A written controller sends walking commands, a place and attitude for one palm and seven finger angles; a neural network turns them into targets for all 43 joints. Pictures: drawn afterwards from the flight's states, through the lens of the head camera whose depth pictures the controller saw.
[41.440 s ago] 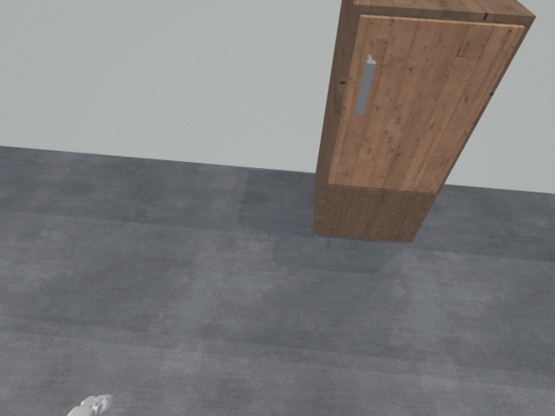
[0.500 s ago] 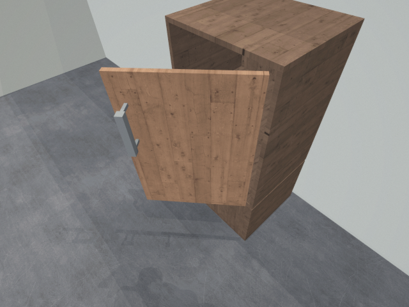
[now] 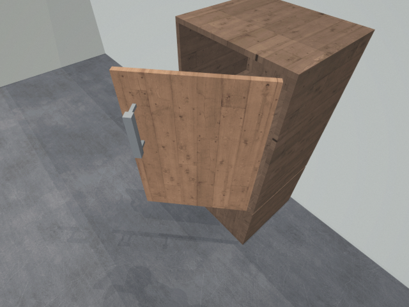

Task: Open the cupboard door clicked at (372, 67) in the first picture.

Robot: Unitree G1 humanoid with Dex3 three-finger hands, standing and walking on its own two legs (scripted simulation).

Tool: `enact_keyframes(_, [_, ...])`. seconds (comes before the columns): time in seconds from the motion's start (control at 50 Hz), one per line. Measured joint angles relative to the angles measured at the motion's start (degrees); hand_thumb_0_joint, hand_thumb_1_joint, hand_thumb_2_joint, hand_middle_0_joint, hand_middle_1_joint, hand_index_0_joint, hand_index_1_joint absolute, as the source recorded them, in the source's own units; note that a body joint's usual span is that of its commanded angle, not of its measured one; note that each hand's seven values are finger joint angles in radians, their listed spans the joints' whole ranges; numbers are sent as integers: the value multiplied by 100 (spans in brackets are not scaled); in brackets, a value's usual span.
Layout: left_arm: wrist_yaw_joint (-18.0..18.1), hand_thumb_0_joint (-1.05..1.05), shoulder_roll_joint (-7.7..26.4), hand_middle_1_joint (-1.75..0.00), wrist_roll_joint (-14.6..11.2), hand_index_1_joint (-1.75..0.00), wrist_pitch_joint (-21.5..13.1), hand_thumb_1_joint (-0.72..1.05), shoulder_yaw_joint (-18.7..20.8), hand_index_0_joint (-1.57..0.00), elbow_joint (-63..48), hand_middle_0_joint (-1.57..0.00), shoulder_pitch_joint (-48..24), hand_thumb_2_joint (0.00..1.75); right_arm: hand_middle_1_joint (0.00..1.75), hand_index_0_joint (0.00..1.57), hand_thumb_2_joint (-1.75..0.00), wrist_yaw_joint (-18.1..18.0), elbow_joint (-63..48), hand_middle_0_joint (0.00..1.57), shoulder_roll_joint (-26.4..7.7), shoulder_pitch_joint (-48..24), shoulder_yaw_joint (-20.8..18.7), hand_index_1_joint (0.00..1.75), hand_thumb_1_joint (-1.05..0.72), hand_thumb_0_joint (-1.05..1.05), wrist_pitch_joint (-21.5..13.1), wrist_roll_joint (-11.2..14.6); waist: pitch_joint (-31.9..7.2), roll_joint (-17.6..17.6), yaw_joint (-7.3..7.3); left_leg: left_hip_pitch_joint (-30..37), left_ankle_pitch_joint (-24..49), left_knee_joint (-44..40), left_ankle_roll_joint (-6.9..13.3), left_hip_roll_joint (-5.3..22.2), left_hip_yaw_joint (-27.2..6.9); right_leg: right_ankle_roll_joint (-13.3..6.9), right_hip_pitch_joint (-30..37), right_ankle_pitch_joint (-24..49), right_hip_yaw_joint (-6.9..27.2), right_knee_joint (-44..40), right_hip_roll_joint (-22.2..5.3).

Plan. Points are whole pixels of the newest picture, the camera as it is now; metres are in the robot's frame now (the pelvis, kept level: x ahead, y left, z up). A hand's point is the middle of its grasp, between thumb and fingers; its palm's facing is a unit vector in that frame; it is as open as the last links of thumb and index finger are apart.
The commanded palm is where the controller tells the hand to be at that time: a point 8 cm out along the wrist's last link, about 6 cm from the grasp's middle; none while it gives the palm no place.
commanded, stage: look again from close up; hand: left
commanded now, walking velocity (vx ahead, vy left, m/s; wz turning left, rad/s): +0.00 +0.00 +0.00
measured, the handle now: (136, 131) +0.55 +0.23 +0.00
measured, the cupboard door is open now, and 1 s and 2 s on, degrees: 42 42 42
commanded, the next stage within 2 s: raise the hand with hooked fingers in 0.20 s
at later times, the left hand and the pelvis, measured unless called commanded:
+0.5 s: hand (107, 266) +0.20 +0.20 -0.02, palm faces +0.23 -0.97 -0.08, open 7.6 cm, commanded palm +0.11 +0.25 -0.06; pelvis -0.01 +0.02 -0.01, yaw +2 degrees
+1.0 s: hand (105, 271) +0.19 +0.21 -0.04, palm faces -0.14 -0.99 -0.08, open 10.3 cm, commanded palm +0.15 +0.28 -0.03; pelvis -0.04 +0.01 -0.09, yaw +2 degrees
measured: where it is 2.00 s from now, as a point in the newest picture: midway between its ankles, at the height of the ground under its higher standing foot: outside the picture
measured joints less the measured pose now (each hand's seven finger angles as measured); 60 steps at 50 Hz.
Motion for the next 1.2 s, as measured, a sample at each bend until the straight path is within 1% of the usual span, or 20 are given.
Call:
enact_keyframes(0.32, [48,1,19,-30,28,-30,-9,91,9,-20,6,-20,-8,90,30,20,-90,10,-41,20,-134,-159,-31,30,-91,0,8,17,72,39,39,-29,-16,26,97,-73,48,112,-7,15,48,-31,-74])
enact_keyframes(0.34, [39,1,-6,-30,-233,-30,308,91,95,-20,-877,-20,274,90,30,20,-90,-8,-285,20,-162,-87,-6,30,-91,1,-37,93,121,52,30,-80,-59,123,102,-62,52,119,-39,15,51,13,-66])
enact_keyframes(0.36, [58,2,-21,-31,-406,-30,344,90,170,-20,-1939,-20,615,90,30,20,-90,-89,-552,20,-190,39,24,30,-91,1,-267,152,149,35,71,-76,-78,144,115,-83,80,120,-75,-11,81,95,-88])
enact_keyframes(0.38, [148,2,-25,-31,-533,-31,185,90,176,-20,-2820,-20,861,90,30,20,-90,-175,-745,20,-231,149,31,30,-91,1,-558,198,111,46,104,-104,-93,180,126,-106,88,125,-123,-52,90,182,-114])
enact_keyframes(0.42, [329,2,-64,-32,-783,-32,-48,89,156,-20,-4054,-20,1025,89,30,20,-90,-255,-1055,20,-347,216,-7,30,-91,1,-949,291,-37,131,54,-226,-140,326,151,-162,33,151,-218,-145,37,344,-180])
enact_keyframes(0.46, [278,2,-109,-33,-961,-33,-397,87,235,-20,-4770,-20,838,88,30,20,-90,-266,-1417,20,-468,110,-55,30,-91,1,-1162,299,-173,209,-76,-487,-217,595,175,-213,-48,177,-426,-248,-43,584,-246])
enact_keyframes(0.5, [42,2,-110,-35,-1061,-35,-1008,84,410,-20,-4994,-20,482,87,30,20,-90,-232,-1793,20,-537,-101,-117,30,-90,1,-1297,254,-346,210,-167,-918,-333,973,179,-228,-56,177,-857,-375,-49,968,-280])
enact_keyframes(0.54, [-374,2,-83,-37,-1197,-37,-1704,80,605,-20,-5045,-20,246,86,30,20,-90,-136,-2190,20,-547,-325,-182,30,-90,1,-1377,198,-542,109,-186,-1444,-496,1424,161,-201,17,151,-1435,-533,29,1461,-274])
enact_keyframes(0.6, [-1273,1,-31,-41,-1349,-41,-2688,75,786,-21,-5040,-21,281,83,30,20,-90,80,-2789,20,-557,-590,-304,30,-90,1,-1424,158,-692,-100,-163,-2164,-802,2172,121,-123,96,103,-2197,-800,118,2211,-226])
enact_keyframes(0.64, [-1877,1,41,-44,-1365,-43,-3109,70,845,-21,-4963,-21,481,81,30,20,-90,174,-3135,20,-627,-705,-370,30,-90,1,-1427,169,-748,-199,-125,-2620,-1012,2679,111,-83,86,70,-2640,-992,112,2686,-207])
enact_keyframes(0.66, [-2106,1,87,-45,-1378,-45,-3188,68,870,-21,-4942,-21,613,80,30,20,-90,187,-3285,20,-670,-745,-397,30,-90,1,-1413,184,-776,-243,-88,-2841,-1109,2919,108,-68,75,61,-2854,-1088,105,2914,-203])
enact_keyframes(0.72, [-2430,1,196,-49,-1530,-49,-3075,61,973,-22,-5006,-22,984,78,30,20,-90,134,-3617,20,-800,-802,-469,30,-90,1,-1364,215,-786,-305,60,-3409,-1367,3563,75,-37,-19,32,-3361,-1335,22,3487,-198])
enact_keyframes(0.78, [-2311,2,228,-54,-1703,-54,-2941,54,1147,-23,-5411,-23,1228,75,30,20,-90,16,-3713,20,-849,-804,-465,30,-90,1,-1353,211,-734,-238,213,-3797,-1556,4048,50,-4,-196,-1,-3626,-1499,-147,3829,-181])
enact_keyframes(0.86, [-2165,2,333,-60,-1777,-60,-3042,44,1233,-23,-6193,-23,1076,71,30,20,-90,-108,-3525,20,-745,-782,-264,30,-90,1,-1368,193,-707,-61,335,-4123,-1683,4432,31,28,-419,-33,-3797,-1589,-361,4029,-152])
enact_keyframes(0.9, [-2283,2,414,-63,-1782,-63,-2984,40,1187,-23,-6369,-23,753,69,30,20,-90,-144,-3403,20,-652,-775,-114,30,-90,1,-1360,213,-689,69,320,-4222,-1695,4523,33,40,-493,-36,-3841,-1580,-432,4045,-136])
enact_keyframes(0.94, [-2476,2,534,-66,-1747,-66,-2717,35,1149,-24,-6345,-23,377,67,30,20,-90,-164,-3306,20,-524,-751,23,30,-90,1,-1309,252,-679,173,250,-4277,-1673,4526,34,51,-504,-27,-3882,-1540,-441,4017,-123])
enact_keyframes(1.02, [-2774,1,761,-72,-1817,-72,-1702,26,1248,-24,-5998,-24,-35,63,30,21,-90,-190,-3278,20,-280,-548,174,30,-90,1,-1084,335,-652,260,15,-4136,-1544,4233,70,67,-358,11,-3821,-1387,-302,3774,-104])
enact_keyframes(1.08, [-2640,1,767,-76,-1989,-76,-1208,19,1473,-25,-5949,-25,128,60,30,21,-90,-216,-3330,20,-231,-255,150,30,-90,1,-992,344,-685,259,-115,-3898,-1434,3891,112,67,-219,53,-3659,-1265,-169,3494,-95])
enact_keyframes(1.12, [-2436,1,722,-79,-2059,-79,-1236,14,1636,-26,-6034,-25,320,58,30,21,-90,-224,-3327,21,-270,-60,81,30,-90,2,-1008,328,-727,242,-131,-3761,-1387,3715,126,64,-161,71,-3550,-1209,-115,3340,-92])
enact_keyframes(1.2, [-2164,1,683,-85,-2028,-85,-1765,5,1823,-26,-6060,-26,445,54,30,21,-90,-223,-3240,20,-498,162,-48,30,-90,2,-1096,291,-783,208,-88,-3698,-1368,3625,151,23,-170,101,-3467,-1200,-123,3245,-128])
